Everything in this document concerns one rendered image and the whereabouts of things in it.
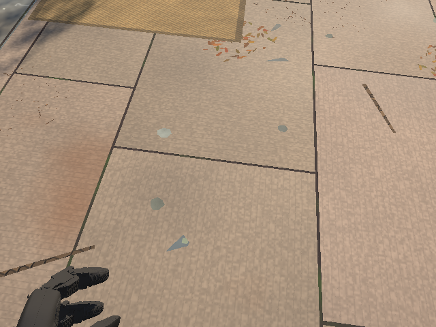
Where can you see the left robot hand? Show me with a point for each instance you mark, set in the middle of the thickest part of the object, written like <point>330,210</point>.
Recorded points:
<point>44,308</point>

